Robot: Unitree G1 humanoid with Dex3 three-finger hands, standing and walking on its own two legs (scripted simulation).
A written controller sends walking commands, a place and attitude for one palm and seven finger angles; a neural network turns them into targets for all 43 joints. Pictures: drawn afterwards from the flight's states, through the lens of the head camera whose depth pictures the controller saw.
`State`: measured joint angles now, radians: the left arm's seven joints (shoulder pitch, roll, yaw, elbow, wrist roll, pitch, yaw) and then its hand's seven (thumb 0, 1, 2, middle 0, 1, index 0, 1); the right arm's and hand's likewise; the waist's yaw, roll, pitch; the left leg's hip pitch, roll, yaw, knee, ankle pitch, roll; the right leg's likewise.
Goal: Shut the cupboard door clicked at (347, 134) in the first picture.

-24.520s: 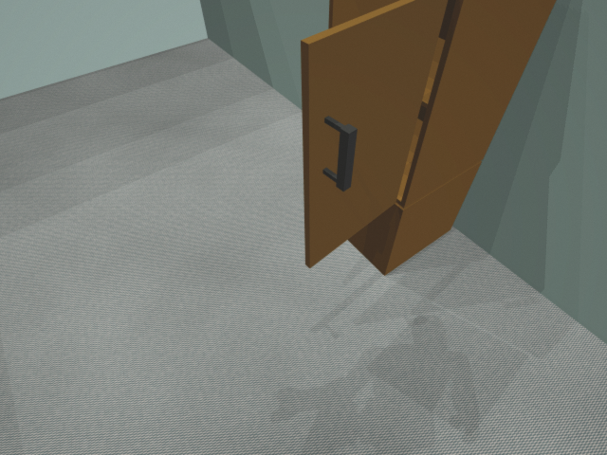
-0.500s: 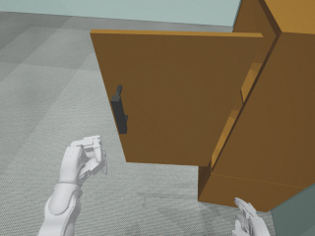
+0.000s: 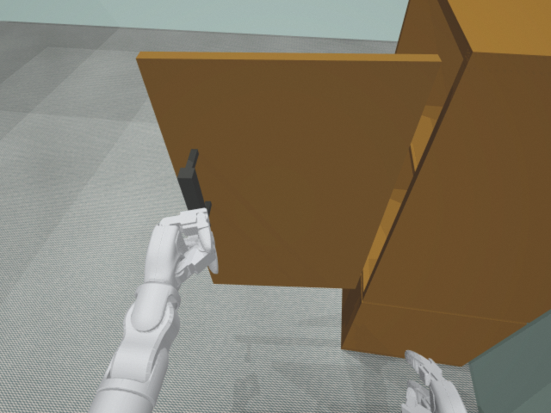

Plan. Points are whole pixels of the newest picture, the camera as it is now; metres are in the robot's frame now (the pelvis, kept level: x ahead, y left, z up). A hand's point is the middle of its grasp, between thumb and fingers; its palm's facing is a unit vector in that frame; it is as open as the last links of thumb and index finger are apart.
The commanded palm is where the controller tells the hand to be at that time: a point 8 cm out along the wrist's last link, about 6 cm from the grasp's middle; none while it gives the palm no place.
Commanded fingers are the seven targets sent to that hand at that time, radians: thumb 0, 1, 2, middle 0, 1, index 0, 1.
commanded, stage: bring the fist close to the handle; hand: left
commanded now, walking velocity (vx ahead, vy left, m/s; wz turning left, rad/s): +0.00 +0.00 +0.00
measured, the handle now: (198, 194) +0.43 +0.14 +0.07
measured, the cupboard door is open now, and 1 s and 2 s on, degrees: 96 92 75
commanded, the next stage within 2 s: push the door shut along its arc in 0.34 s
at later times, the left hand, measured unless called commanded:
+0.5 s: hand (207, 252) +0.32 +0.11 +0.08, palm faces -0.01 -1.00 -0.03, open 3.1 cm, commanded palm +0.30 +0.16 +0.08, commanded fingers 0.00 0.90 0.90 -1.30 -1.50 -1.30 -1.50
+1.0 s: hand (216, 217) +0.38 +0.11 +0.08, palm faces -0.13 -0.99 -0.05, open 3.1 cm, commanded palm +0.38 +0.15 +0.08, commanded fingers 0.00 0.90 0.90 -1.30 -1.50 -1.30 -1.50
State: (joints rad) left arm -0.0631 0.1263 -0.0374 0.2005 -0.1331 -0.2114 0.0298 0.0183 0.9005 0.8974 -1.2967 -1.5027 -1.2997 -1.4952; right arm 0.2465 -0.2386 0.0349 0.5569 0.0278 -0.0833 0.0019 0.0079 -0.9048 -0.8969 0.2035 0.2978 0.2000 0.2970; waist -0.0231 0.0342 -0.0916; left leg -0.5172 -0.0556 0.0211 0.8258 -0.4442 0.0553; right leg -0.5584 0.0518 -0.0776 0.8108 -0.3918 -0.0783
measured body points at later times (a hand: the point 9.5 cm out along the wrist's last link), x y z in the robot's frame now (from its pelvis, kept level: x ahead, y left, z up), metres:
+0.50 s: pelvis +0.00 -0.01 +0.00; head +0.03 -0.02 +0.45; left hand +0.31 +0.16 +0.09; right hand +0.15 -0.25 -0.09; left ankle -0.02 +0.08 -0.70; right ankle +0.01 -0.07 -0.70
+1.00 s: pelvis -0.01 +0.00 +0.00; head +0.04 -0.01 +0.45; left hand +0.38 +0.16 +0.09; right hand +0.10 -0.25 -0.11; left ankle -0.02 +0.08 -0.70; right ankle +0.01 -0.07 -0.70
